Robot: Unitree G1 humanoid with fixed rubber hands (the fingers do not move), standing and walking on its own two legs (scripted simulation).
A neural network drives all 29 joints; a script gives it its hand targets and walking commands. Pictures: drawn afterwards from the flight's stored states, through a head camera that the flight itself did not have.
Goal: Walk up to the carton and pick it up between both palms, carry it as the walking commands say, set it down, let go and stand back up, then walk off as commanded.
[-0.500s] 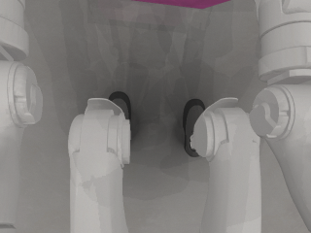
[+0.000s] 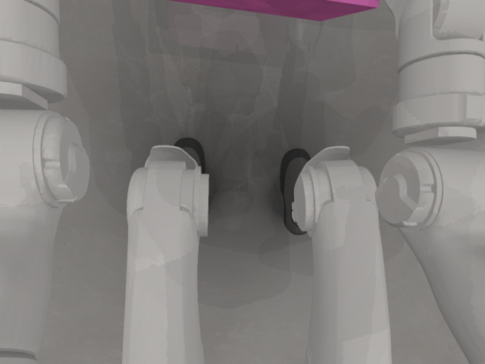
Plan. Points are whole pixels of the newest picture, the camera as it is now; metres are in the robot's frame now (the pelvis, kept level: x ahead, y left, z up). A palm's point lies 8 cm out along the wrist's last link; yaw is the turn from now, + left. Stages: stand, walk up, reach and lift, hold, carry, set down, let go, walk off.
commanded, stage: reach and lift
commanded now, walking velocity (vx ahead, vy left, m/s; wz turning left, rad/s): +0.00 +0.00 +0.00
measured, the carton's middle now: out of the picture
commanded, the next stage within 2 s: none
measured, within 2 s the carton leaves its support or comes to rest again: neither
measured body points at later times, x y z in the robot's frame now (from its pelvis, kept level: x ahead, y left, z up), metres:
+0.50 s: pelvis -0.01 +0.00 +0.04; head +0.36 +0.04 +0.29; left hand +0.58 +0.21 -0.09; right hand +0.56 -0.15 -0.09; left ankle +0.15 +0.12 -0.40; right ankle +0.14 -0.14 -0.40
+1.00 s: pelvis -0.01 +0.01 +0.08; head +0.34 +0.03 +0.36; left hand +0.56 +0.20 -0.02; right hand +0.54 -0.15 -0.02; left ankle +0.15 +0.12 -0.40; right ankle +0.14 -0.14 -0.40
